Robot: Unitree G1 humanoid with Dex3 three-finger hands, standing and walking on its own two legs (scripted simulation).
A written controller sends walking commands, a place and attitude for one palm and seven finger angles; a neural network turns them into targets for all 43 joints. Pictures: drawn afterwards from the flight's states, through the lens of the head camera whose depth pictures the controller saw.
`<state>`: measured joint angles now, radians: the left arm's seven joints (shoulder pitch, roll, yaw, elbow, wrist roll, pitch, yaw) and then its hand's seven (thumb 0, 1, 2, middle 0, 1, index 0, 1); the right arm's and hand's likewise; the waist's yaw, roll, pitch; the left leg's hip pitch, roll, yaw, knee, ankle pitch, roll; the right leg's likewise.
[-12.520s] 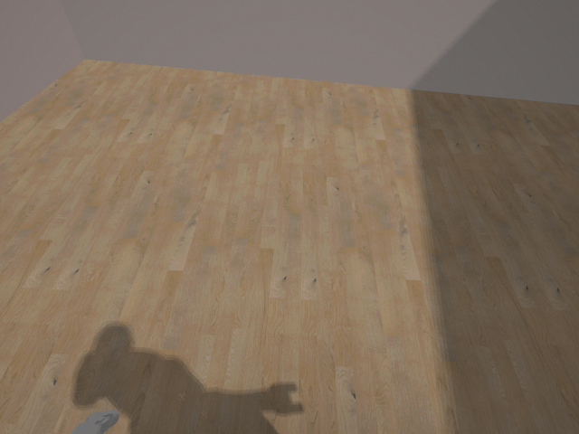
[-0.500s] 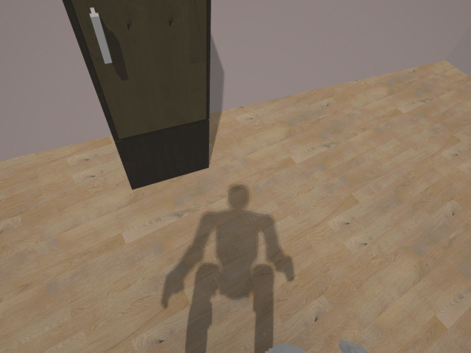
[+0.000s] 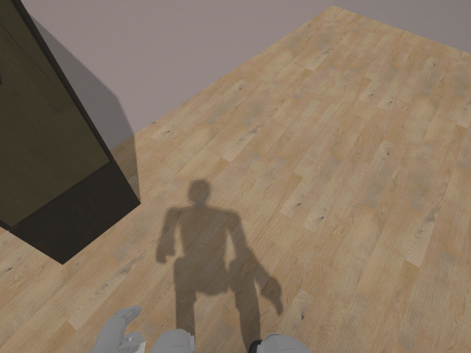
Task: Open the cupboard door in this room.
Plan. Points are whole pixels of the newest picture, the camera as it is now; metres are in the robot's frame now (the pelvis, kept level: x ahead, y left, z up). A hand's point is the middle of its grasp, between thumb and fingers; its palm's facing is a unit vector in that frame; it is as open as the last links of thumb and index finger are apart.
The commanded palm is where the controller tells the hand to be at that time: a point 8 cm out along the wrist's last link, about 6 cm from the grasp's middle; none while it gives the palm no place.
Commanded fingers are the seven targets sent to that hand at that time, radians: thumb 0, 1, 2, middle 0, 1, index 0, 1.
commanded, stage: walk to a spot facing it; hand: left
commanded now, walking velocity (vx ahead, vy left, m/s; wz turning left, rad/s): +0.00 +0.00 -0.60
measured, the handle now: out of the picture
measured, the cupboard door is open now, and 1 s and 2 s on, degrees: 0 0 0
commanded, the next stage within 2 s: turn to face it in 0.02 s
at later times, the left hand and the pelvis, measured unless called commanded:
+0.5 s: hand out of the picture +0.09 +0.25 -0.16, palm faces +0.06 -0.98 -0.20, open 7.4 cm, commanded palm none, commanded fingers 0.00 0.90 0.90 -0.20 -0.30 -0.20 -0.30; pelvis +0.05 +0.06 +0.02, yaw +1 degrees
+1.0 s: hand out of the picture +0.08 +0.21 -0.12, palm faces +0.25 -0.92 -0.30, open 7.4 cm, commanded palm none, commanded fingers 0.00 0.90 0.90 -0.20 -0.30 -0.20 -0.30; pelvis +0.01 -0.01 +0.02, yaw +18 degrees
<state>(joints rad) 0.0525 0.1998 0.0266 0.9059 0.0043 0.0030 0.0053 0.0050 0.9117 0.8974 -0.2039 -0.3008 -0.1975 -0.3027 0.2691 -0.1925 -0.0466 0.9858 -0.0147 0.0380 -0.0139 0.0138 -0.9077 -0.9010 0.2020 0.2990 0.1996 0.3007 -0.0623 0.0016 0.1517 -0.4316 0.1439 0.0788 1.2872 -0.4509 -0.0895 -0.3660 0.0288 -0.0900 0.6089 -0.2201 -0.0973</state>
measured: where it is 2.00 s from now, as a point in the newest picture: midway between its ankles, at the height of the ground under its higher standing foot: outside the picture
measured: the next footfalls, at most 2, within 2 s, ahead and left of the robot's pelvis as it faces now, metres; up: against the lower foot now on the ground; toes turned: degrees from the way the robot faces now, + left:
left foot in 0.36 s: +0.07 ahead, +0.16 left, +0.00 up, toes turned +1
right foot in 0.84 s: +0.06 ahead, -0.10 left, +0.00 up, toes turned +12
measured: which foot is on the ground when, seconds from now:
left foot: up 0.00-0.34, down 0.36-0.84, up 0.86-1.00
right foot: down 0.00-0.38, up 0.40-0.82, down 0.84-1.00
